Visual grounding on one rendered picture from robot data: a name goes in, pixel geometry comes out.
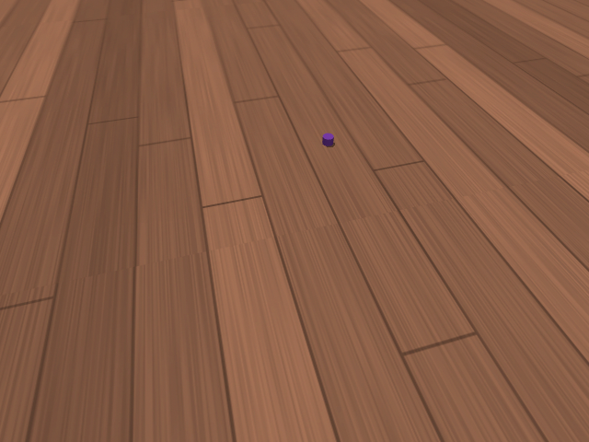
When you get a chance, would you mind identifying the tin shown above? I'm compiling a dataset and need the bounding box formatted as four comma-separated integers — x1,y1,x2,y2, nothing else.
322,134,334,146

